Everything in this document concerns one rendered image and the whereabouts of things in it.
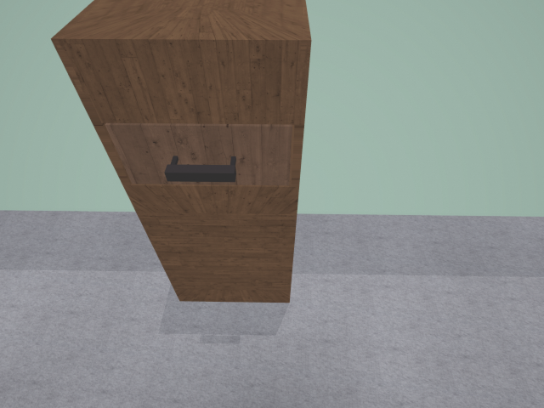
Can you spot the cabinet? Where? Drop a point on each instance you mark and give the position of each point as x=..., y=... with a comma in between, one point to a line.
x=201, y=62

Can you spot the handle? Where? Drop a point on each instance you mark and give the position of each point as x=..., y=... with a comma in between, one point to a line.
x=200, y=173

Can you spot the drawer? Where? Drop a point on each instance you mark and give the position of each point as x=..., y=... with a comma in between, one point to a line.
x=262, y=151

